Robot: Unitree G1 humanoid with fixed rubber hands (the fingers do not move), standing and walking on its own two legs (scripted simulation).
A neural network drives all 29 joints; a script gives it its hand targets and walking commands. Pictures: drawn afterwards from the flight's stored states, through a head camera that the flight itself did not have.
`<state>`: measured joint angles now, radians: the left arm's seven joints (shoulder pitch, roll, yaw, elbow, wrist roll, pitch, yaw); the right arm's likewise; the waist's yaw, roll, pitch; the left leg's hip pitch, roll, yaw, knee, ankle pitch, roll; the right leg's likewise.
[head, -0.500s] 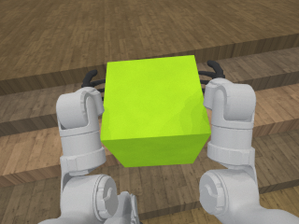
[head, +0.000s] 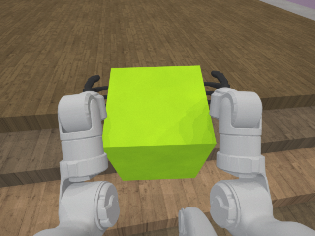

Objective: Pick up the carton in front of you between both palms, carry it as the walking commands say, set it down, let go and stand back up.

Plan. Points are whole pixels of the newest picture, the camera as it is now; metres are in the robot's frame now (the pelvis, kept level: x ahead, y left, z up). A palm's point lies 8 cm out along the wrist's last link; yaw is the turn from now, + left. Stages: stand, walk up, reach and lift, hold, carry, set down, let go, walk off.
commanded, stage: carry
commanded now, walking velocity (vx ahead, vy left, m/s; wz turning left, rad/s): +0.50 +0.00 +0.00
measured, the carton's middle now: (157, 129) +0.38 +0.00 +0.12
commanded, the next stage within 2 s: none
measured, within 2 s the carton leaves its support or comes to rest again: neither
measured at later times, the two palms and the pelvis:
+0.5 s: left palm (146, 20) +0.65 +0.02 +0.31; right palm (235, 24) +0.64 -0.26 +0.31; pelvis +0.28 -0.09 +0.12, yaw -4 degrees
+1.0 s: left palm out of the picture +1.04 +0.00 +0.42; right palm out of the picture +1.01 -0.28 +0.46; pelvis +0.64 -0.11 +0.24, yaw -1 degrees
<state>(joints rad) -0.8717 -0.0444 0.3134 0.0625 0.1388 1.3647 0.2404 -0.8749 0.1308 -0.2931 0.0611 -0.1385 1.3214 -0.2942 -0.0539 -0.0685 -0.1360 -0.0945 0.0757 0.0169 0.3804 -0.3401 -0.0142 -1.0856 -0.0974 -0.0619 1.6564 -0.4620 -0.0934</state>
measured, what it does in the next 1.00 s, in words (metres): climbs: right foot 0.12 m higher, then left foot 0.12 m higher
